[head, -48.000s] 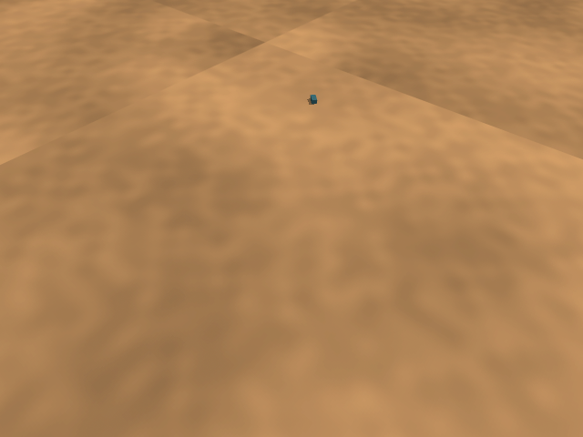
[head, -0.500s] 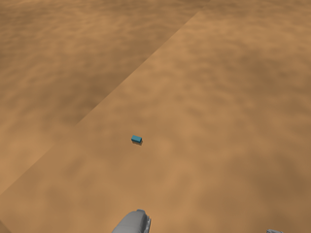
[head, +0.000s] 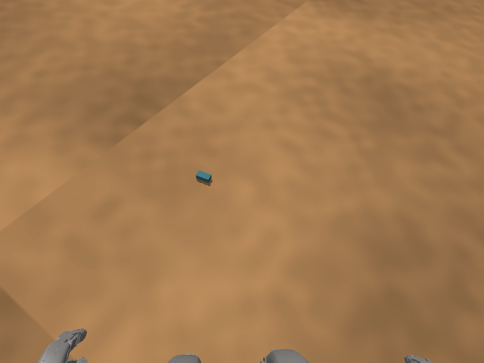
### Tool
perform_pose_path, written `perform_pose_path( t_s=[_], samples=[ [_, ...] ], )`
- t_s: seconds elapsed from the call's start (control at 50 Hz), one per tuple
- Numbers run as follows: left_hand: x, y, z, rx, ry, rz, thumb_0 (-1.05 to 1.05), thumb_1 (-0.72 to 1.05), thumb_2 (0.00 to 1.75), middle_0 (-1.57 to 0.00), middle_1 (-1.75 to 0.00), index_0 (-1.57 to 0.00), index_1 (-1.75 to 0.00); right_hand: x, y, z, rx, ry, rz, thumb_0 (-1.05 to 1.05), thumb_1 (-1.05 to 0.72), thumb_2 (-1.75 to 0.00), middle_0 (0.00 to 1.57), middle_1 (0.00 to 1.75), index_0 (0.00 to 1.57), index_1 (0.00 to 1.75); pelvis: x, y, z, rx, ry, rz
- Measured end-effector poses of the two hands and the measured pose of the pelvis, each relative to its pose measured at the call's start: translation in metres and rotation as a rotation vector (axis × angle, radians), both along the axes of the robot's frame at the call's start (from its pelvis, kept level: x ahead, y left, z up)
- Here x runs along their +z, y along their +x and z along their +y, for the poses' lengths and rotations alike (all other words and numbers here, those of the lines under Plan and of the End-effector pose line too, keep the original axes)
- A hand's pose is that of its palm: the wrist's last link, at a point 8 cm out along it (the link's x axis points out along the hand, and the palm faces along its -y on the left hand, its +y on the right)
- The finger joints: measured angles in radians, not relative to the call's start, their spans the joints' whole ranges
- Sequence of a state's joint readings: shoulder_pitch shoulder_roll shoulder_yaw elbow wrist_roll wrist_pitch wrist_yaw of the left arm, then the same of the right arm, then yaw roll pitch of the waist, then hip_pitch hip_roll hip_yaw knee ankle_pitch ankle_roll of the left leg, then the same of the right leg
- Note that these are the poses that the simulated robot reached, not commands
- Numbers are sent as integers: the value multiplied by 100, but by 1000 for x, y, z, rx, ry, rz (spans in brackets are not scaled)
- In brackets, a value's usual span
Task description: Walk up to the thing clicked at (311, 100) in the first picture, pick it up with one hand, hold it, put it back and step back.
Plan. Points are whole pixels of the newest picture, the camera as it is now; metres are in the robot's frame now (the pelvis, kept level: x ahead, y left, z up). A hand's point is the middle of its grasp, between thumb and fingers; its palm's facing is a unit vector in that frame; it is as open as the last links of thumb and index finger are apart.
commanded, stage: step back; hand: left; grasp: from above
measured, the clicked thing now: (203, 176) +0.98 +0.19 -0.75
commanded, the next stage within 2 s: stand in 1.24 s
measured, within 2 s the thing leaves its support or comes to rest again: neither
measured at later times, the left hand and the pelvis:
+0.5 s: hand out of the picture -0.01 +0.27 -0.15, palm faces -0.01 -0.93 -0.36, open 7.4 cm; pelvis -0.08 +0.00 +0.00, yaw -1 degrees
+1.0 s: hand out of the picture +0.04 +0.26 -0.16, palm faces +0.05 -0.95 -0.32, open 7.4 cm; pelvis -0.04 +0.00 +0.00, yaw +1 degrees
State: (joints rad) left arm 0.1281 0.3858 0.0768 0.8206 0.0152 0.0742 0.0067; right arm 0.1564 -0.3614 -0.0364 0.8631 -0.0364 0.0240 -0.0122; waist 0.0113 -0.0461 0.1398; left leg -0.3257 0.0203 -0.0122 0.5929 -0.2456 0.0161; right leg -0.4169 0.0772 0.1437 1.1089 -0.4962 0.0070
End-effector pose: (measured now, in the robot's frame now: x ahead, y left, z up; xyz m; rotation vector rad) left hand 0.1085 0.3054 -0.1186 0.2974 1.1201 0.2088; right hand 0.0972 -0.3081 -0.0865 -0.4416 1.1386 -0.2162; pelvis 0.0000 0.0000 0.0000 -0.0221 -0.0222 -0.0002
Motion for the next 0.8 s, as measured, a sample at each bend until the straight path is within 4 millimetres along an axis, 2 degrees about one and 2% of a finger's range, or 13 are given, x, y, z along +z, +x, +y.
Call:
perform_pose_path(
  t_s=[0.06, 0.12, 0.2, 0.28, 0.36, 0.42, 0.52, 0.64, 0.72, 0.8],
  samples=[
    [-5, -33, -2, -22, 21, 43, 1, 91, 90, -20, -30, -20, -30, -3, -2, -8, 4, 6, -66, 0, -90, -90, 21, 30, 21, 30, -6, -21, -5, -38, 12, -3],
    [-8, -66, -7, -31, 47, 88, 1, 91, 90, -20, -30, -20, -30, -13, -12, -20, -6, 22, -112, 0, -90, -90, 21, 30, 21, 30, -14, -42, -12, -60, -6, -23],
    [1, -110, -14, -10, 47, 119, 1, 91, 90, -20, -30, -21, -30, -20, -44, -23, -42, 55, -82, 0, -90, -90, 21, 30, 21, 30, -9, -56, -16, -60, -2, -31],
    [10, -130, -10, 15, 58, 125, 1, 90, 90, -20, -30, -21, -30, -24, -80, -22, -67, 78, -25, 0, -91, -90, 21, 30, 21, 30, -4, -64, -13, -48, 29, -18],
    [9, -131, 1, 21, 49, 84, 1, 90, 90, -21, -30, -21, -30, -31, -112, -13, -60, 68, 58, 0, -91, -90, 21, 30, 21, 30, -6, -73, -3, -12, 22, -5],
    [6, -129, 8, 21, 41, 77, 1, 90, 90, -20, -30, -21, -30, -30, -132, 0, -68, 76, 84, 1, -91, -90, 21, 30, 21, 30, -4, -78, 1, -25, 63, -22],
    [9, -118, 7, -5, 23, 71, 1, 91, 90, -20, -30, -20, -30, -20, -149, 7, -89, 93, 81, 1, -90, -90, 21, 30, 21, 30, 4, -79, -3, -24, 30, -15],
    [11, -97, -7, -21, 37, 27, 1, 91, 90, -20, -30, -20, -30, -23, -147, -14, -115, 86, 70, 1, -90, -90, 21, 30, 21, 30, 0, -76, -17, -24, 8, -27],
    [14, -91, -19, -5, 25, -19, 1, 91, 90, -20, -30, -20, -30, -25, -130, -24, -97, 71, 72, 1, -90, -90, 21, 30, 21, 30, -1, -70, -21, 0, 3, -25],
    [16, -91, -20, 20, 8, -21, 1, 90, 90, -20, -30, -21, -30, -19, -108, -25, -55, 61, 57, 1, -91, -90, 21, 30, 21, 30, 3, -61, -16, 17, 17, -20]
  ],
)
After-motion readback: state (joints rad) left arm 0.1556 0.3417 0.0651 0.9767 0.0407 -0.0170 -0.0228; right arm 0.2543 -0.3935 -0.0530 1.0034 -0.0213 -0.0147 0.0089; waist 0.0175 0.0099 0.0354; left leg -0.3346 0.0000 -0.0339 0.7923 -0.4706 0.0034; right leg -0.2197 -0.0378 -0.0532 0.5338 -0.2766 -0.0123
